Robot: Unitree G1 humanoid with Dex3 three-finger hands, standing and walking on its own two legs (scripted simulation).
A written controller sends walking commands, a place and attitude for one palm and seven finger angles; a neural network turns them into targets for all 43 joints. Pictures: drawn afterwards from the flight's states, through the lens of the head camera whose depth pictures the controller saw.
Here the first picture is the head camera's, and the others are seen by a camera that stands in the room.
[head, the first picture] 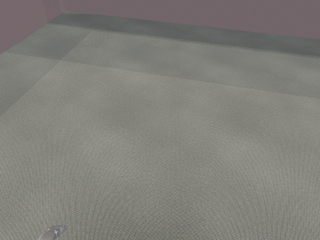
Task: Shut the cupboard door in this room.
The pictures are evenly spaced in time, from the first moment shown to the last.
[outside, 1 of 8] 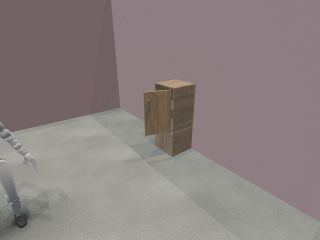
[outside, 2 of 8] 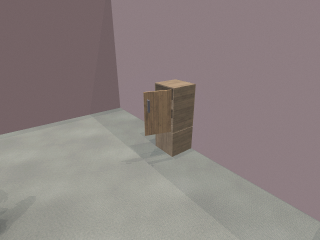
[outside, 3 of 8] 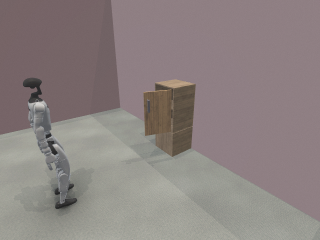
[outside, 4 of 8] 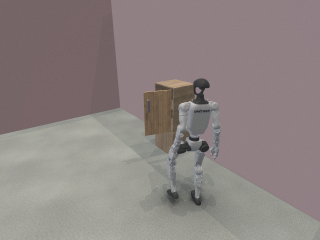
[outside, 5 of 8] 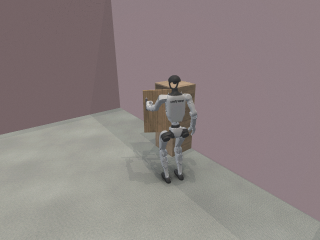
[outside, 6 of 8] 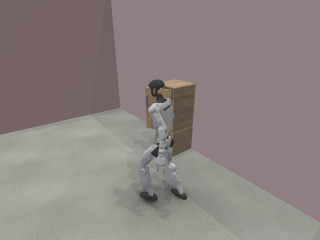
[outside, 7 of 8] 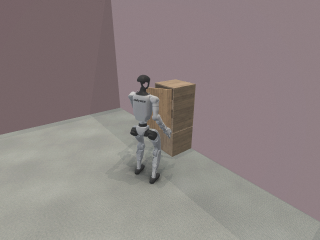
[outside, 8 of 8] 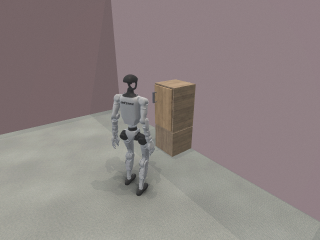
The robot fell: no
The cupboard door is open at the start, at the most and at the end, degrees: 72 72 0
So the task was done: yes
